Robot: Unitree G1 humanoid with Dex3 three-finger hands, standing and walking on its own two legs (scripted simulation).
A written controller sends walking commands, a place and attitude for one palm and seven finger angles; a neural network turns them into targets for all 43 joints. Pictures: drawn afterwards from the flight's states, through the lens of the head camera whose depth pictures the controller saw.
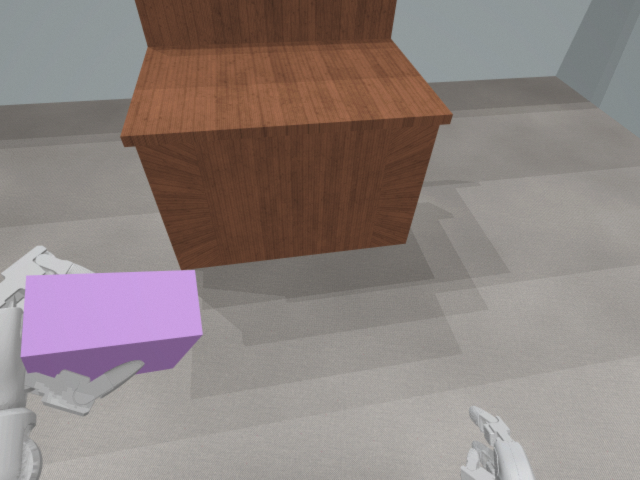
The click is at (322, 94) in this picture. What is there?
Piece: table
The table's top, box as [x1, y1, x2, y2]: [120, 39, 452, 146]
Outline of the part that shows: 452,114 391,39 156,46 147,48 120,137 124,146 444,124 450,122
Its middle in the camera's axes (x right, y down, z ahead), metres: -0.12 -0.52 +1.28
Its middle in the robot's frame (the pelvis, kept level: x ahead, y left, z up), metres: +1.29 +0.20 -0.10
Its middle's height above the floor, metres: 0.67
